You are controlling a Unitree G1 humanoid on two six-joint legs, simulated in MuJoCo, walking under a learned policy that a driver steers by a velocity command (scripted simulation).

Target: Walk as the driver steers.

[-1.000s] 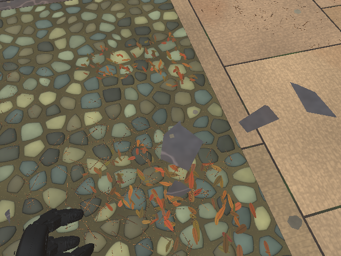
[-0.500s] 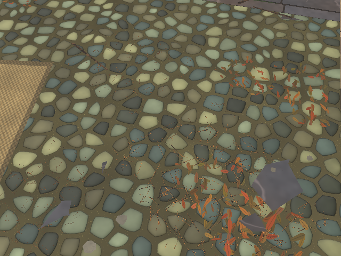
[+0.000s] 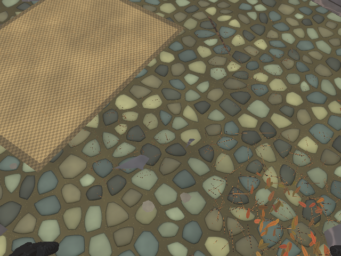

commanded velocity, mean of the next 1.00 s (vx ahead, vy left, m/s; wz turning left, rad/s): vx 0.49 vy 0.00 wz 0.39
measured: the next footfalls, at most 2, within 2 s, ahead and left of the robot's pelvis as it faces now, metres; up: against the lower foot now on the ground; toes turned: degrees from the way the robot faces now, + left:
right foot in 0.20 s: +0.00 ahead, -0.15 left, +0.00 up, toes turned +24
left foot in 0.68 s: -0.05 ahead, +0.09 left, +0.00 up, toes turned +22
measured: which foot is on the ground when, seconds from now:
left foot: down 0.00-0.20, up 0.22-0.66, down 0.68-1.00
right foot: up 0.00-0.18, down 0.20-0.68, up 0.70-1.00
